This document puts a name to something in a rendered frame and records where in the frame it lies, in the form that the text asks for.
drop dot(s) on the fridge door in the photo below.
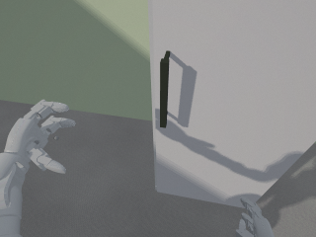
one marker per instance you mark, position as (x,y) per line
(241,95)

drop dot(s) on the robot left forearm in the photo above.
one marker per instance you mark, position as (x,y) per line
(13,169)

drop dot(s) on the robot right hand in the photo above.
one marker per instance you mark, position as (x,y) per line
(258,225)

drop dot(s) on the robot left hand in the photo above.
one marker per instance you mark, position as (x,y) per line
(24,133)

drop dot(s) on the handle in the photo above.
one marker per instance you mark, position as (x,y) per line
(164,85)

